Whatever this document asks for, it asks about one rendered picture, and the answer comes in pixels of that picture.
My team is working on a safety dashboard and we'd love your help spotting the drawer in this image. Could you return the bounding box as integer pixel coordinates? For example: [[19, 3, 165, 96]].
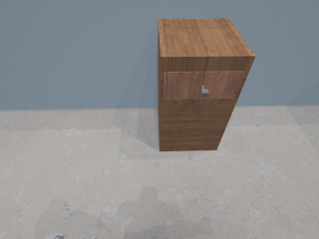
[[163, 71, 244, 100]]

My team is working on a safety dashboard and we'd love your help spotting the handle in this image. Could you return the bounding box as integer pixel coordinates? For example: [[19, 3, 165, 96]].
[[200, 85, 209, 99]]

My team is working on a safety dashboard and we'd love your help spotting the cabinet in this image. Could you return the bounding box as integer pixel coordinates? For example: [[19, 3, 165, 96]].
[[158, 18, 256, 151]]

